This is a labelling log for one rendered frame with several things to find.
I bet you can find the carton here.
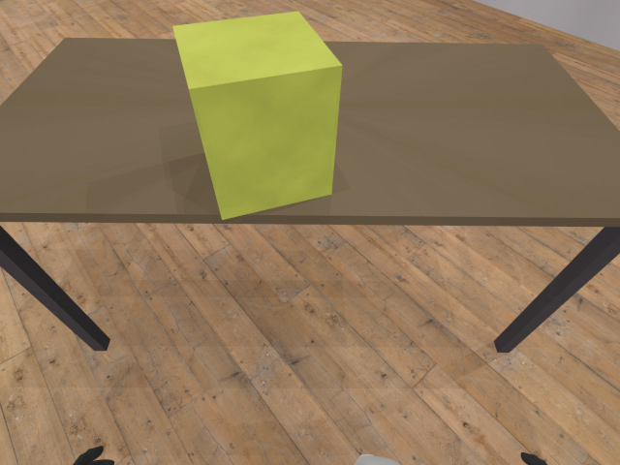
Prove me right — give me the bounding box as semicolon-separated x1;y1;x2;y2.
172;12;343;220

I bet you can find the left robot hand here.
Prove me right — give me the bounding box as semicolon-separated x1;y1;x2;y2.
73;446;114;465

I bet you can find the robot right shin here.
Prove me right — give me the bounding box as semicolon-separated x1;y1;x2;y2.
356;454;374;463

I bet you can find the table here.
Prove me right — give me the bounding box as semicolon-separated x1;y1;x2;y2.
0;38;620;353

